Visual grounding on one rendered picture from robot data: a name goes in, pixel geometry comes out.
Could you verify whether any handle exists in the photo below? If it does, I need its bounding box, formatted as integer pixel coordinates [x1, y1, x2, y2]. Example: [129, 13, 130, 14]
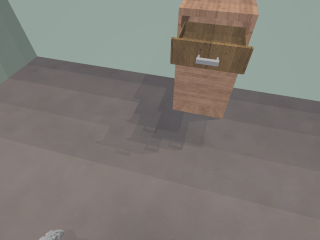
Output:
[195, 54, 220, 67]

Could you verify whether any left robot hand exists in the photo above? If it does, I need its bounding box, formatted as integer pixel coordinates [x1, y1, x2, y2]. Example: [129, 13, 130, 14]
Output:
[39, 229, 65, 240]

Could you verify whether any cabinet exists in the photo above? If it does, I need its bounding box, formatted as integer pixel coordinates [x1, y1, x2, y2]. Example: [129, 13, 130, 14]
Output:
[172, 0, 259, 119]

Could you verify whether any drawer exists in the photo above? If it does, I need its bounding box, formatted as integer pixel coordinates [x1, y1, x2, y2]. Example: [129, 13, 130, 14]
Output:
[170, 21, 254, 75]

